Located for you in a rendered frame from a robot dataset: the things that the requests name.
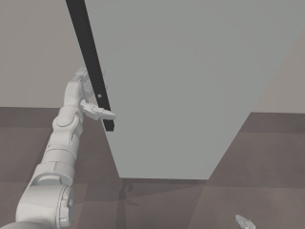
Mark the handle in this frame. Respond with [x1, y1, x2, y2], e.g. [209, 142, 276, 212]
[66, 0, 114, 132]

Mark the robot right hand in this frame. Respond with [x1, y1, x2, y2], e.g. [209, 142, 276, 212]
[235, 215, 255, 229]

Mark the fridge door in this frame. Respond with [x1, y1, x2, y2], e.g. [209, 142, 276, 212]
[63, 0, 305, 180]

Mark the robot left forearm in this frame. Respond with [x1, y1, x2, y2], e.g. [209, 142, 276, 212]
[15, 106, 84, 222]

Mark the robot left upper arm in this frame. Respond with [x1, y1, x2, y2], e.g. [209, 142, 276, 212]
[0, 184, 75, 229]

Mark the robot left hand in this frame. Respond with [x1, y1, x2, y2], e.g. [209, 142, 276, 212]
[63, 67, 116, 120]

